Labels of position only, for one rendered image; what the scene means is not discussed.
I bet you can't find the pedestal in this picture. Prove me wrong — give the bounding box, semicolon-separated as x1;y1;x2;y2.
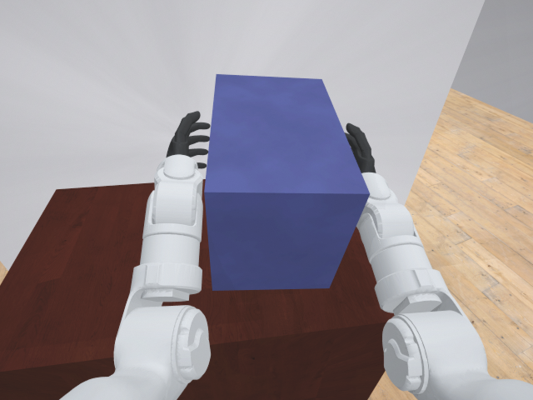
0;179;395;400

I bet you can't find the robot right upper arm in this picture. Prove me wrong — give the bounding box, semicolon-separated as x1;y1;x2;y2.
382;310;533;400

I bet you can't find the robot right hand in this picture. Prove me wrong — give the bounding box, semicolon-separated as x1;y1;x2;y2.
345;123;376;173

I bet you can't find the carton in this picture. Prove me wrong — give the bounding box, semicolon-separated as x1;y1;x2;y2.
204;74;370;291

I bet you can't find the robot left hand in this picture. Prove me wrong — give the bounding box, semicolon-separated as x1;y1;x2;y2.
166;111;211;168

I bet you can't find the right robot forearm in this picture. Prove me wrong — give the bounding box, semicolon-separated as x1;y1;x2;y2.
356;172;487;366

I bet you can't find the left robot forearm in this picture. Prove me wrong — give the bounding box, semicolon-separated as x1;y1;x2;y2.
114;155;203;368

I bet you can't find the robot left upper arm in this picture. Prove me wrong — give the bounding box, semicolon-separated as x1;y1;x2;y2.
59;305;211;400

